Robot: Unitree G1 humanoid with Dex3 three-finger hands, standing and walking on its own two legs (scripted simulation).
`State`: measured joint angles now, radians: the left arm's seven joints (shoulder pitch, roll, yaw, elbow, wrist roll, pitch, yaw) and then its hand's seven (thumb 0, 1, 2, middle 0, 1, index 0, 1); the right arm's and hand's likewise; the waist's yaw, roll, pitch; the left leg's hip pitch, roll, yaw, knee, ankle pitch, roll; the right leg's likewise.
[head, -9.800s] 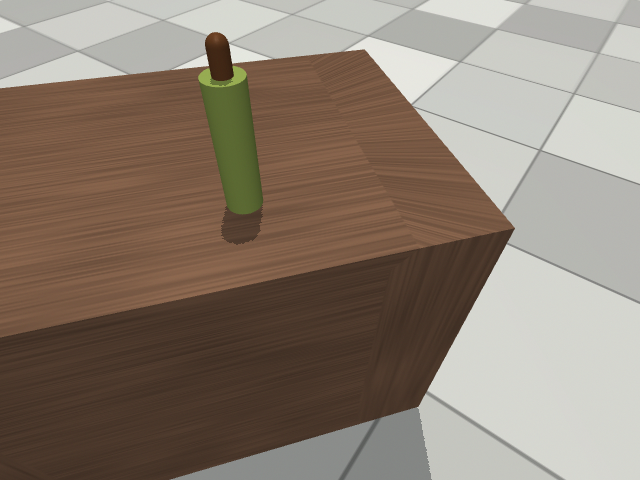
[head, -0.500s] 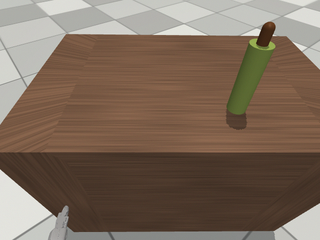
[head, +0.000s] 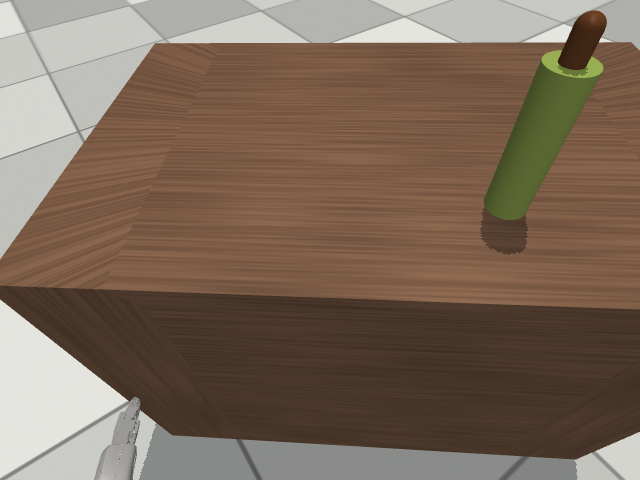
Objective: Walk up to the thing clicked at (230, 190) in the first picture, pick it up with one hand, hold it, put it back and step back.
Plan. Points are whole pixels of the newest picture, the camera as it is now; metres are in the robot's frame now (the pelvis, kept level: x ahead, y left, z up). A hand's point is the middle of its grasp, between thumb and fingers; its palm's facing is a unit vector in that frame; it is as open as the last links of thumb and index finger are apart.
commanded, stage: go down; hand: right
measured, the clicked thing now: (540, 129) +0.52 -0.25 +0.17
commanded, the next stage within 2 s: none
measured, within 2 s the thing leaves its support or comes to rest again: neither
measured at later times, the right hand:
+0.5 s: hand out of the picture +0.39 -0.42 +0.20, palm faces +0.28 +0.96 +0.02, open 17.7 cm
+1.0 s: hand out of the picture +0.40 -0.43 +0.21, palm faces +0.29 +0.96 +0.01, open 17.7 cm
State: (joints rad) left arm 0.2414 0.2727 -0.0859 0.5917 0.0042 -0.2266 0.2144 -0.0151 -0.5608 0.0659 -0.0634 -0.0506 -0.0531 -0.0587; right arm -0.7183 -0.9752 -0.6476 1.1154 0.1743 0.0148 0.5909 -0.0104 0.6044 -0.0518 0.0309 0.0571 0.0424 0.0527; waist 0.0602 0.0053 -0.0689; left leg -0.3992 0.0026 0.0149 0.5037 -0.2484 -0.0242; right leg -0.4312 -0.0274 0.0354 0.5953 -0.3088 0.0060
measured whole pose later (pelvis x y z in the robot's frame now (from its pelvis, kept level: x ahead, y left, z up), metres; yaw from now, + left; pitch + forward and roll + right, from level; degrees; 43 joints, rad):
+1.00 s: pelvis +0.00 -0.01 -0.01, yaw +0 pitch +12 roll +3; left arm 0.27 0.28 -0.10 0.51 0.01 -0.21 0.19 -0.01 -0.55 0.06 -0.06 -0.05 -0.05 -0.06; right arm -0.88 -1.09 -0.64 1.26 0.11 0.02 0.59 -0.01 0.61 -0.05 0.03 0.06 0.04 0.05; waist 0.09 0.00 -0.08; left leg -0.48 0.00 0.02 0.54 -0.27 -0.04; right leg -0.53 -0.03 0.04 0.68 -0.35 -0.01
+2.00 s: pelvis +0.01 -0.01 -0.01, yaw +0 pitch +12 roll +3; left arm 0.28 0.28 -0.09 0.50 0.01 -0.20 0.20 -0.01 -0.54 0.05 -0.06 -0.05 -0.05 -0.05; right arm -0.84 -1.08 -0.67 1.22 0.12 0.02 0.59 -0.01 0.60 -0.06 0.04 0.06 0.05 0.05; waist 0.09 0.00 -0.09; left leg -0.48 0.00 0.02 0.55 -0.28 -0.03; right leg -0.53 -0.03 0.04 0.67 -0.35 0.00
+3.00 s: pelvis +0.00 -0.01 -0.01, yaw +0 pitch +12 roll +3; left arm 0.26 0.27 -0.09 0.55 0.01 -0.20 0.20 -0.01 -0.53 0.05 -0.06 -0.05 -0.06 -0.05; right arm -0.85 -1.07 -0.66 1.23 0.11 0.02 0.57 -0.01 0.58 -0.06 0.04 0.06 0.05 0.05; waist 0.08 0.00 -0.08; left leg -0.48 0.00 0.02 0.55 -0.27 -0.03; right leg -0.53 -0.03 0.04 0.67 -0.34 0.00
